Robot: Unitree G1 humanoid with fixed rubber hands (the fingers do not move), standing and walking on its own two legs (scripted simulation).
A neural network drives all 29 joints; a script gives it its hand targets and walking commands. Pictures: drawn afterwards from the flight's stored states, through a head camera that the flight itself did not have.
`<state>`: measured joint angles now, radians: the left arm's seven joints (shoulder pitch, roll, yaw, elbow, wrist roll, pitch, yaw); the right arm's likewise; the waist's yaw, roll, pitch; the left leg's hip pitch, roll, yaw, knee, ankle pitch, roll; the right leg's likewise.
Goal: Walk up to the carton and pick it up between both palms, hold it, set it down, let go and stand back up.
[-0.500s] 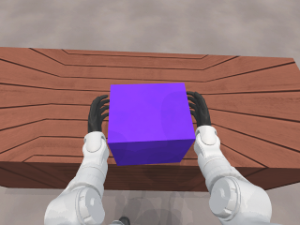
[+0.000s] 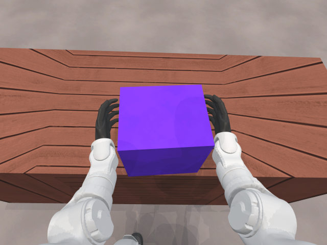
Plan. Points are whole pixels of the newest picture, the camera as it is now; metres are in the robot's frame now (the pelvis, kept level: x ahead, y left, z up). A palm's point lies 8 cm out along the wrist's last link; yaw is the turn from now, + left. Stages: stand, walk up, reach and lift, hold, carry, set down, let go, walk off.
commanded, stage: set down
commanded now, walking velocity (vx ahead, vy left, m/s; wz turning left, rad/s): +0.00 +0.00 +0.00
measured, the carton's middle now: (162, 133) +0.41 +0.07 -0.04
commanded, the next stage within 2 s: none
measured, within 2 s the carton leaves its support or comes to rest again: neither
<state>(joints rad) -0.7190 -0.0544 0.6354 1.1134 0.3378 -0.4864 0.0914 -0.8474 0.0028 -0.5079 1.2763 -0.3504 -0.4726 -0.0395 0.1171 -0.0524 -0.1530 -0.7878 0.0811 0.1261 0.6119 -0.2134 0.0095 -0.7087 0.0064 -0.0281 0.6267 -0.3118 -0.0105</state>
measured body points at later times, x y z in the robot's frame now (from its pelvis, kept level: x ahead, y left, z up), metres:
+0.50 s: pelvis -0.01 +0.00 -0.04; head +0.12 +0.01 +0.39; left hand +0.37 +0.28 -0.04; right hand +0.48 -0.11 -0.02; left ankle +0.03 +0.12 -0.72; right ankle -0.03 -0.11 -0.72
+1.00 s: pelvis -0.01 +0.00 +0.00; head +0.08 +0.01 +0.44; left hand +0.39 +0.29 +0.05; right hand +0.49 -0.12 +0.07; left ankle +0.03 +0.12 -0.72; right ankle -0.03 -0.11 -0.72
